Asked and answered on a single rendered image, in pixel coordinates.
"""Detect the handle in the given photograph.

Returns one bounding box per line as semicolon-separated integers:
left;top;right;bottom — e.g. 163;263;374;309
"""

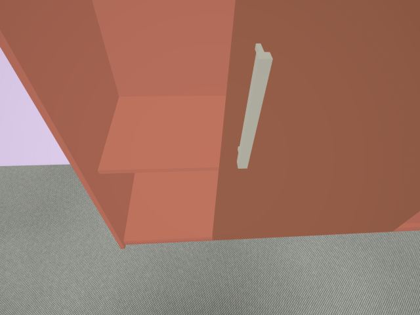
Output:
237;43;273;169

